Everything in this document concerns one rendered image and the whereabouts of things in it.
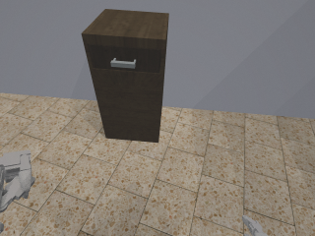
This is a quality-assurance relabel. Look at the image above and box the handle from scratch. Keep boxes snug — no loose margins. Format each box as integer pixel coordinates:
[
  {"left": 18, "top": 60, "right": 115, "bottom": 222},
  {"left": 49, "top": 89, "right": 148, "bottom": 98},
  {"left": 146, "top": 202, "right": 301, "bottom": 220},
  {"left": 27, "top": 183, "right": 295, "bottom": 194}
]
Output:
[{"left": 110, "top": 58, "right": 137, "bottom": 69}]

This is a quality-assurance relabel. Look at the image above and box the cabinet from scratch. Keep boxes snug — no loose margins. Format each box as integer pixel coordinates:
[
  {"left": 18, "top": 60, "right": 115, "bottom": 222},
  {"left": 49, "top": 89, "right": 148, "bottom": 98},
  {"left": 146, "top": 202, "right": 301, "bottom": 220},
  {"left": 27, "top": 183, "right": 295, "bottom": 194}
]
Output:
[{"left": 81, "top": 9, "right": 169, "bottom": 143}]

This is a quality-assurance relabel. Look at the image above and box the drawer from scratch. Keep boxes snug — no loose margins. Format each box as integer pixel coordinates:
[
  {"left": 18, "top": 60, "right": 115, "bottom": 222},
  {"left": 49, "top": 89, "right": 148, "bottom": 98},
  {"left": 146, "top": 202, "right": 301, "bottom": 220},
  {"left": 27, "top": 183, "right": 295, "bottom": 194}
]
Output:
[{"left": 89, "top": 44, "right": 161, "bottom": 73}]

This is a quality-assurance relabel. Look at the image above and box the right robot hand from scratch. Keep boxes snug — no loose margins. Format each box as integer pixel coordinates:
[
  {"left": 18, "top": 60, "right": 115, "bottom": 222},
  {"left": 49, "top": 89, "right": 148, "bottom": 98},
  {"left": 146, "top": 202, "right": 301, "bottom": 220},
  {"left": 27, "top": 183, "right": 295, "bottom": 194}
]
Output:
[{"left": 242, "top": 215, "right": 268, "bottom": 236}]

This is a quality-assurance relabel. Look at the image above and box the left robot hand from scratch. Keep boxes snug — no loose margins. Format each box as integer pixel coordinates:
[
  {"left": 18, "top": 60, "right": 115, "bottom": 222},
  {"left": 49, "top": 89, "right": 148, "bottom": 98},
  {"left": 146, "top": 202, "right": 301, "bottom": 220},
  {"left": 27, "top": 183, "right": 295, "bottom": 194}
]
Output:
[{"left": 0, "top": 149, "right": 35, "bottom": 213}]

